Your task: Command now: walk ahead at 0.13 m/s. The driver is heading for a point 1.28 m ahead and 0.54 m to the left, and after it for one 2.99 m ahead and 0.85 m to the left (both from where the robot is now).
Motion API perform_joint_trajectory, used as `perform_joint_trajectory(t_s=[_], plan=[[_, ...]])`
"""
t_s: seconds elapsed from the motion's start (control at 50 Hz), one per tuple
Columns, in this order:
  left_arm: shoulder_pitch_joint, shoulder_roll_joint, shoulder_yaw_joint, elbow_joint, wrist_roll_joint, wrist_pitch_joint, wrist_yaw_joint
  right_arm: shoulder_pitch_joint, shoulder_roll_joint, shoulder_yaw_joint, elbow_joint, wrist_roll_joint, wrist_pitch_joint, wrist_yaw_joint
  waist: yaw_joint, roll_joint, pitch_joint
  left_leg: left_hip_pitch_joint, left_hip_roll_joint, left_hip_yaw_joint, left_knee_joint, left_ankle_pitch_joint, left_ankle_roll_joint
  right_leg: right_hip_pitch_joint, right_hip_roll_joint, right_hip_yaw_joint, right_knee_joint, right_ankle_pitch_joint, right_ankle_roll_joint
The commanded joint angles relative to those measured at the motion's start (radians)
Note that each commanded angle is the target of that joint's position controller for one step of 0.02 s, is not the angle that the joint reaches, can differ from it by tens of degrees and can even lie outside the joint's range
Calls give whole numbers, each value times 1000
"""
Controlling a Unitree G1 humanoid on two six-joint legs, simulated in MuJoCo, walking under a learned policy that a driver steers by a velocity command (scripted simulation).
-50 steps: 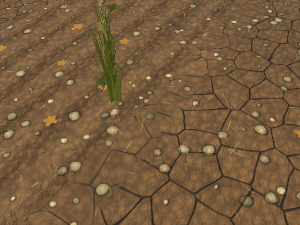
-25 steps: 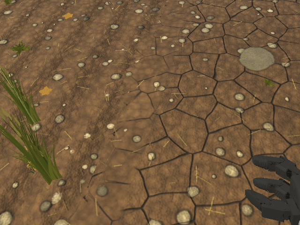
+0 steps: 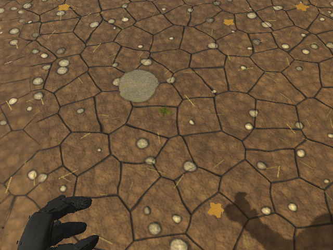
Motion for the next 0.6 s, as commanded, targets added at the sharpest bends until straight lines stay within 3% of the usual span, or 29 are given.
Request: perform_joint_trajectory(t_s=[0.02, 0.04, 0.06, 0.08, 0.1, 0.16, 0.22, 0.28, 0.3, 0.34, 0.38, 0.4, 0.42, 0.44, 0.46, 0.48, 0.5, 0.52, 0.54, 0.56, 0.6], plan=[[330, 138, 28, -9, 69, -3, 32, 157, -106, 17, -21, 8, -14, 20, 189, -133, -690, -500, -59, -398, 762, -232, -5, 980, -534, 510, 100, 1400, -338], [284, 147, 38, 1, 35, 3, 25, 56, -179, -8, -44, 33, 0, 22, 191, -83, -606, -522, -17, -358, 740, -170, -21, 851, -459, 404, 24, 1165, -309], [203, 135, 36, 17, -3, 8, 27, -29, -168, -11, -84, 27, 19, 11, 146, -16, -461, -574, 22, -299, 651, -111, -39, 725, -394, 322, -27, 946, -259], [155, 114, 30, 22, -16, 18, 38, -65, -156, -15, -80, 19, 45, -5, 123, 22, -378, -593, 40, -262, 645, -84, -61, 627, -367, 277, -63, 815, -231], [114, 112, 29, 27, -15, 33, 47, -34, -153, -22, -70, 19, 79, -10, 80, 4, -320, -537, 46, -237, 663, -65, -83, 490, -346, 218, -108, 736, -221], [10, 103, 25, 19, 26, 65, 73, 43, -93, -30, -79, 12, 148, -36, 17, -77, -262, -461, 7, -178, 740, 20, -128, 246, -326, 58, -194, 579, -230], [-41, 84, 18, 31, 29, 83, 106, 16, -84, -36, -120, -1, 169, -55, 1, -87, -238, -489, 27, -168, 689, 120, -126, 218, -327, -23, -212, 429, -218], [-73, 88, 24, 57, 10, 104, 136, -14, -69, -24, -159, -9, 167, -40, 2, -100, -241, -443, 85, -155, 458, 231, -89, 262, -318, -80, -212, 244, -182], [-63, 115, 34, 61, 9, 106, 137, -38, -75, -22, -176, -4, 167, -30, 20, -103, -269, -406, 97, -131, 402, 260, -68, 275, -339, -81, -244, 61, -168], [-54, 182, 64, 78, -18, 103, 128, -27, -116, -39, -186, 4, 172, -10, 17, -151, -288, -301, 95, -68, 302, 207, -10, 240, -367, -68, -328, -364, -108], [-56, 204, 83, 109, -47, 88, 112, 65, -151, -63, -147, 4, 176, -2, -35, -168, -264, -161, 66, 20, 200, 122, 66, 178, -363, -68, -359, -685, -36], [-94, 172, 80, 115, -57, 84, 109, 165, -146, -73, -87, 4, 175, -3, -86, -109, -213, -94, 44, 43, 111, 88, 104, 124, -318, -111, -253, -761, 6], [-151, 118, 72, 113, -61, 82, 102, 296, -117, -72, -10, 3, 165, -4, -143, 30, -118, -44, 23, 25, 6, 36, 142, 19, -251, -165, -30, -818, 50], [-202, 27, 55, 105, -75, 86, 78, 364, -82, -58, 30, -16, 142, 1, -160, 293, 64, -76, 118, -245, -149, -117, 220, -232, -151, -203, 433, -840, 90], [-113, -86, 25, 90, -73, 68, 50, 195, -35, 6, -46, -15, 88, 20, 28, 363, 142, -211, 170, -512, -139, -49, 258, -433, -87, -51, 775, -739, 100], [-213, -11, 37, -2, -95, 42, 34, 73, -172, -36, -137, -16, 39, 38, 23, 401, 139, -305, 316, -1013, -602, -590, 386, -567, -46, 72, 693, -618, 88], [-277, 110, 65, -13, -110, 5, 38, -38, -203, -47, -176, -18, 12, 31, 41, 220, 193, -315, 361, -1069, -700, -582, 361, -537, -56, 103, 657, -437, 81], [-261, 157, 83, 10, -82, -12, 49, -79, -202, -44, -173, -19, 14, 13, 70, 166, 165, -313, 334, -959, -635, -419, 312, -459, -64, 119, 582, -317, 93], [-211, 142, 87, 53, -53, -11, 56, -76, -174, -34, -171, -19, 20, 1, 86, 155, 129, -329, 273, -817, -582, -292, 268, -335, -66, 105, 517, -247, 114], [-206, 145, 93, 62, -41, -15, 56, -44, -166, -35, -171, -17, 18, -12, 75, 172, 94, -299, 242, -738, -547, -190, 252, -276, -42, 98, 449, -181, 135], [-232, 100, 89, 64, -46, -22, 46, 72, -110, -24, -147, 0, 13, -28, 37, 167, 34, -187, 206, -629, -519, -6, 229, -217, -7, 80, 343, -84, 150]])
Next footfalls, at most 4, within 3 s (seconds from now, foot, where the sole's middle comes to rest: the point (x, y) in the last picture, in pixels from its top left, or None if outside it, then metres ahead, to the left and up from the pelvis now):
0.44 left None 0.00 0.13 -0.75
0.88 right None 0.38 0.07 -0.75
1.26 left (21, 248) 0.49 0.55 -0.75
1.68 right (53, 141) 0.97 0.49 -0.75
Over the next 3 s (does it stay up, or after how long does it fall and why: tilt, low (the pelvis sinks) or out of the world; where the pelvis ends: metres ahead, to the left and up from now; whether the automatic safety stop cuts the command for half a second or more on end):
stays up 1.38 0.56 0.02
